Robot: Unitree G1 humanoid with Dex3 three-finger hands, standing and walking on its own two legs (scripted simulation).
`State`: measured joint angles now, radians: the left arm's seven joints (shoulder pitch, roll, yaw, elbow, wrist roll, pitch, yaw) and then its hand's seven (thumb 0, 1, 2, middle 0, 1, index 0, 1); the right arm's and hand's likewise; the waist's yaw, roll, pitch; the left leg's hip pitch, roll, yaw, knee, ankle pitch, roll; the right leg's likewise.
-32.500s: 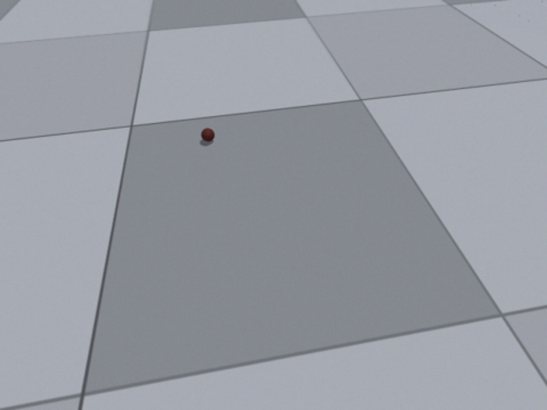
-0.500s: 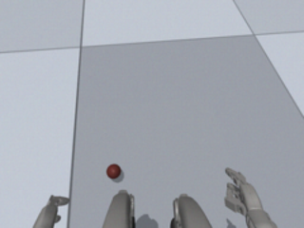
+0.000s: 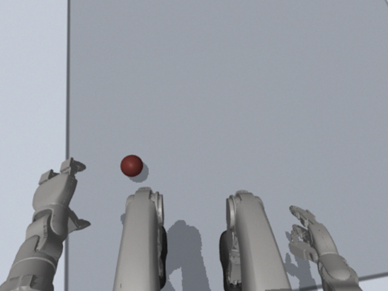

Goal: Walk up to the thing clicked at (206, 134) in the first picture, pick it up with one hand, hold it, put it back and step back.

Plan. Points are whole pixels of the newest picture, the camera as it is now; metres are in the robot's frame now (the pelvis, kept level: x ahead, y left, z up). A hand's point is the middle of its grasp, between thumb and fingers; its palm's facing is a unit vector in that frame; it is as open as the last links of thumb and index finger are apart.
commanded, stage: rise first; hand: left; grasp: from above
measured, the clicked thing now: (131, 165) +0.43 +0.24 -0.43
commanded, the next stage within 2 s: approach in 1.50 s
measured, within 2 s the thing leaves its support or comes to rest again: neither
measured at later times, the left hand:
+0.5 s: hand (92, 186) +0.33 +0.30 -0.24, palm faces -0.47 -0.18 -0.86, open 14.3 cm
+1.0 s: hand (100, 182) +0.35 +0.29 -0.29, palm faces -0.47 -0.09 -0.88, open 14.2 cm
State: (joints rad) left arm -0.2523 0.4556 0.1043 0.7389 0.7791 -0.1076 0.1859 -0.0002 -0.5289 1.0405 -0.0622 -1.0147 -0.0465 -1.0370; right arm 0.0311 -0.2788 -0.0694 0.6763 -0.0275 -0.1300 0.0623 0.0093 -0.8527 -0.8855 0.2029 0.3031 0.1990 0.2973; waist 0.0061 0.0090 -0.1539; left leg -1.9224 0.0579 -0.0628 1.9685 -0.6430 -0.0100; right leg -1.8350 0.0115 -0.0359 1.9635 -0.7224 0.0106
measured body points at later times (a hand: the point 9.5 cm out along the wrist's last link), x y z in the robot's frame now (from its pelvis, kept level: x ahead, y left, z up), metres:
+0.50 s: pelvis -0.02 +0.00 -0.08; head +0.18 +0.04 +0.32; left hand +0.35 +0.30 -0.19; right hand +0.09 -0.28 -0.21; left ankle +0.08 +0.13 -0.43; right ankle +0.07 -0.13 -0.43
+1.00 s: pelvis -0.02 +0.00 -0.12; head +0.19 +0.04 +0.28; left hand +0.37 +0.29 -0.24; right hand +0.10 -0.27 -0.25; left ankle +0.08 +0.13 -0.43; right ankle +0.07 -0.13 -0.43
